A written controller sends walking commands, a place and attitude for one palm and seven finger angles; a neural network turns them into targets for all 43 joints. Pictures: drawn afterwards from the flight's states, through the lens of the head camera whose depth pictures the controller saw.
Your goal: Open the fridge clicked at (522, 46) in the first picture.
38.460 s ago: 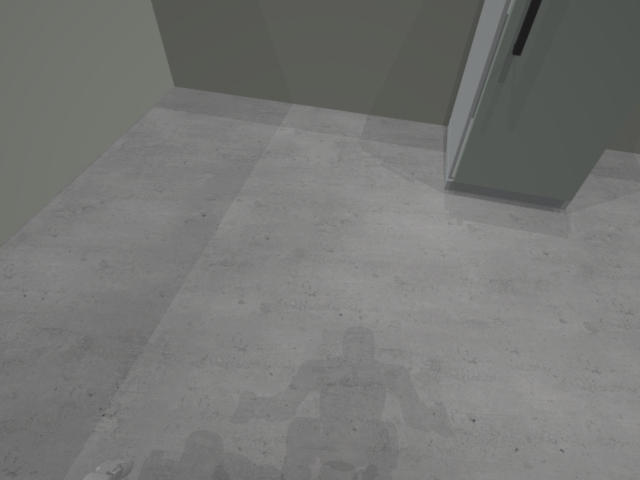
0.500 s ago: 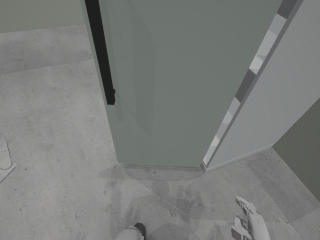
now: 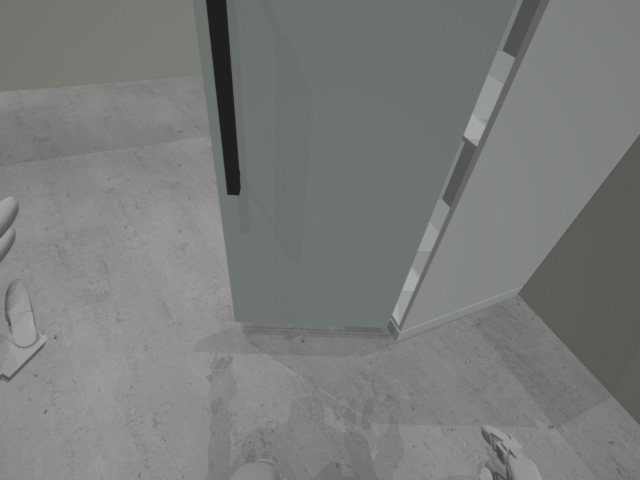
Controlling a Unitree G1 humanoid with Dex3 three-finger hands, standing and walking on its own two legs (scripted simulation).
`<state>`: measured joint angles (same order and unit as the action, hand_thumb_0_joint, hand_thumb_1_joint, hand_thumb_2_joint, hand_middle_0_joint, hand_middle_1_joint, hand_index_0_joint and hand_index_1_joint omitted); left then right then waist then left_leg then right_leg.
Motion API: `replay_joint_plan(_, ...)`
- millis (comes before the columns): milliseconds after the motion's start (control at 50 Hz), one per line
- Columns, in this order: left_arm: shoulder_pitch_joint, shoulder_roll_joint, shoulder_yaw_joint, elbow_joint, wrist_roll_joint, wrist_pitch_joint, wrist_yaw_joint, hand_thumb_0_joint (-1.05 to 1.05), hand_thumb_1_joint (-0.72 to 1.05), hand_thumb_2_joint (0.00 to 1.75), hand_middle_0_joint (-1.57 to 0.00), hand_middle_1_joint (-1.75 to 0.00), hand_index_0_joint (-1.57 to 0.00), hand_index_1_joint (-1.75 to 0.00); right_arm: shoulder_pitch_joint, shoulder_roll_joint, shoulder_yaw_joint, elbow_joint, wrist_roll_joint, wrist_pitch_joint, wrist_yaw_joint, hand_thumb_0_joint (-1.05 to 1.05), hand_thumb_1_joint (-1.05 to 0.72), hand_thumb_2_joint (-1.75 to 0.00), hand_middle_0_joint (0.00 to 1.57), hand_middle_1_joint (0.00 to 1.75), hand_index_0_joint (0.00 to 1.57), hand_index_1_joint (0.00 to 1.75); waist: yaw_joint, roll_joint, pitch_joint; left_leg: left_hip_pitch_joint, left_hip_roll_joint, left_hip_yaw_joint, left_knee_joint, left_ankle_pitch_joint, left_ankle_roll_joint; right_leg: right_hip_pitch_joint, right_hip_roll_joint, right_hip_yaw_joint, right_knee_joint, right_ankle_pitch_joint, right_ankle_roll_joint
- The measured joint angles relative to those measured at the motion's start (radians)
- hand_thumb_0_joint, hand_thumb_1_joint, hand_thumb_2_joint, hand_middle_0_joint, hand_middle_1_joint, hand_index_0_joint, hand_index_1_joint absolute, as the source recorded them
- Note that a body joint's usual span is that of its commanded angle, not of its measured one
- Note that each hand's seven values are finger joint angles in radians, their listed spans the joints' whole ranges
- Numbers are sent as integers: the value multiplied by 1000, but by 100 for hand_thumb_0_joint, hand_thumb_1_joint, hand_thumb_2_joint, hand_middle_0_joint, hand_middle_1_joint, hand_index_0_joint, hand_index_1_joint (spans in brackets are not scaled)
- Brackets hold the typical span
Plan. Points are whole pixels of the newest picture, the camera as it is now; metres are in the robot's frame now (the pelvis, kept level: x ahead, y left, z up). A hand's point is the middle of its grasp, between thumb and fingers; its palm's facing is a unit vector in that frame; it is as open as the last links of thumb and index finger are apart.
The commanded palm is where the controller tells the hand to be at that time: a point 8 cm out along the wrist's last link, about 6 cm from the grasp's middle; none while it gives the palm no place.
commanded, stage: stop stepping back and stand still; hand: left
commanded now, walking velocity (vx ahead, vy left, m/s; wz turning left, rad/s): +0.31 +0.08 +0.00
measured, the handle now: (225, 72) +0.68 +0.27 +0.18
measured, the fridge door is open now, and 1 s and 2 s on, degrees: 67 67 67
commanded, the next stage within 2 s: let the arm hang, fingers relaxed in 0.50 s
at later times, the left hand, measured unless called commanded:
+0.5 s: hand (24, 333) +0.17 +0.29 +0.17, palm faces +0.44 -0.75 -0.49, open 7.4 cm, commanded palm +0.12 +0.32 +0.18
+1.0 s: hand out of the picture +0.02 +0.22 -0.17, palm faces +0.11 -0.97 -0.21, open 6.9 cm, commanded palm none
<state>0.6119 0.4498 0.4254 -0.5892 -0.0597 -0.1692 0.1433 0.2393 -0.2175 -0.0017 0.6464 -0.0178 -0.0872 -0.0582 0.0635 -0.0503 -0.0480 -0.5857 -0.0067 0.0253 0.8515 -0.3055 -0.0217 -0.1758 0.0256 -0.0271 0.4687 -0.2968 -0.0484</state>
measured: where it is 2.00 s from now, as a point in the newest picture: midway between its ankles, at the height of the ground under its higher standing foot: outside the picture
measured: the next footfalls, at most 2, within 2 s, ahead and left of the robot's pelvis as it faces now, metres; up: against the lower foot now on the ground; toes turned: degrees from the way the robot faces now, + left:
left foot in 0.16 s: +0.03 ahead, +0.15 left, +0.00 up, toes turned +5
left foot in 0.64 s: +0.03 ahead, +0.15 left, +0.00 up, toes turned +6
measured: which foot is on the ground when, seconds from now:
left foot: up 0.00-0.14, down 0.16-0.40, up 0.42-0.62, down 0.64-1.00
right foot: down 0.00-1.00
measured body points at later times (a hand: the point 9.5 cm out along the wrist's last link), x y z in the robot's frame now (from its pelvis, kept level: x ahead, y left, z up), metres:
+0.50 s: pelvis -0.02 +0.02 +0.00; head -0.02 +0.02 +0.45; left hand +0.14 +0.32 +0.20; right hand +0.11 -0.21 -0.11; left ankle -0.02 +0.14 -0.69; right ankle +0.00 -0.05 -0.74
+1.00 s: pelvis -0.02 +0.02 -0.01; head +0.02 +0.03 +0.44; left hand +0.02 +0.27 -0.15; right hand +0.08 -0.22 -0.15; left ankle -0.01 +0.14 -0.74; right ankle +0.00 -0.07 -0.73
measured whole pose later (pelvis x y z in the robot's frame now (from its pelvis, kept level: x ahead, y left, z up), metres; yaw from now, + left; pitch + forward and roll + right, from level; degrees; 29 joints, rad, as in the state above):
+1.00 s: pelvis -0.02 +0.02 -0.01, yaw +6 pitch +0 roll +0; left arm 0.25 0.21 0.01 0.88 0.02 0.01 0.02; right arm 0.20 -0.22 -0.01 0.92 -0.03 0.03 -0.01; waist 0.00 -0.02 0.09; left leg -0.30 0.01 -0.01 0.59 -0.28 0.00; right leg -0.28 0.02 -0.06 0.59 -0.31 -0.04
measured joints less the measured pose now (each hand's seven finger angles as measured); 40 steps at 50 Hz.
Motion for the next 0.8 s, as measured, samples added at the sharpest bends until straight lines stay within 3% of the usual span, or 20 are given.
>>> replay_joint_plan(40,-39,-30,-16,57,6,-12,9,1,89,90,-21,-30,-21,-30,40,-2,-1,42,9,3,-9,1,-90,-90,20,30,21,30,11,-9,-36,34,-1,-1,78,11,-1,11,-21,7,-18,2,19)
replay_joint_plan(80,-101,-65,-29,135,16,-12,22,1,89,90,-21,-30,-21,-30,73,-7,-1,60,13,-3,-21,1,-90,-90,20,30,21,30,6,-11,-63,122,17,7,0,-3,12,11,-40,8,-17,-1,35)
replay_joint_plan(160,-216,-118,-66,251,32,3,40,1,89,90,-21,-30,-21,-30,95,-39,-16,62,13,-33,-45,1,-90,-90,20,30,21,30,-49,37,-72,308,53,-2,-283,-26,47,-37,-59,-32,93,-54,65)
replay_joint_plan(220,-205,-96,-49,251,25,12,34,1,90,90,-20,-30,-20,-30,46,0,-6,58,14,-37,-41,1,-90,-90,20,30,21,30,-76,1,-16,316,30,38,-261,8,31,-98,-69,11,219,-106,55)
replay_joint_plan(300,-119,-30,-18,159,25,4,17,2,90,90,-20,-30,-21,-30,43,66,23,25,1,-66,-10,1,-90,-90,20,30,20,30,-114,-15,19,338,44,48,-310,38,21,-155,-25,-27,280,-139,50)
replay_joint_plan(380,-43,7,4,67,33,-33,14,2,89,90,-21,-30,-21,-30,63,75,40,-2,-2,-65,13,1,-90,-90,20,30,21,30,-105,17,33,313,66,46,-273,19,12,-98,-3,-81,98,-53,26)
replay_joint_plan(440,-40,14,5,74,36,-51,8,1,89,90,-21,-30,-21,-30,51,55,25,20,0,-35,16,1,-90,-90,20,30,21,30,-85,53,43,231,62,16,-71,-113,23,-109,7,-95,106,25,-30)
replay_joint_plan(500,-56,-21,1,136,31,-57,8,1,89,90,-21,-30,-21,-30,39,30,11,56,4,-14,16,1,-90,-90,20,30,21,30,-60,50,36,163,35,14,98,-126,20,-92,-5,-79,83,21,-30)
replay_joint_plan(540,-58,-49,1,178,29,-51,14,1,89,90,-21,-30,-21,-30,37,14,9,58,4,-12,11,1,-90,-90,20,30,21,30,-54,42,32,166,36,30,59,-99,21,-77,-15,-68,62,28,-22)
replay_joint_plan(600,-87,-79,-18,208,29,-37,21,1,89,90,-21,-30,-21,-30,32,-7,5,50,1,-28,-6,1,-90,-90,20,30,21,30,-50,33,44,230,47,43,-139,-30,30,-57,-24,-71,61,20,-10)
replay_joint_plan(640,-165,-83,-85,327,56,-20,-20,1,89,90,-21,-30,-21,-30,27,-53,-12,57,3,-42,34,1,-90,-90,20,30,21,30,-58,68,31,237,58,23,-219,128,38,-101,-27,-100,137,-15,6)
replay_joint_plan(720,-323,-127,-247,763,73,166,-101,0,90,90,-20,-30,-20,-29,-59,-91,-18,96,-17,43,53,1,-90,-90,20,30,20,30,-89,80,31,187,8,19,-177,11,37,-238,-49,-2,415,-224,46)
replay_joint_plan(760,-364,-165,-322,962,76,218,-126,1,91,90,-19,-30,-19,-29,-81,-82,-7,97,-28,57,53,1,-91,-90,20,30,20,30,-104,74,53,183,-4,17,-184,29,29,-234,-48,27,387,-202,52)
replay_joint_plan(800,-374,-200,-389,1107,79,228,-142,1,91,90,-19,-30,-19,-29,-91,-66,7,102,-24,69,56,1,-91,-90,20,30,20,30,-101,52,82,183,-6,21,-179,31,22,-196,-46,34,274,-63,45)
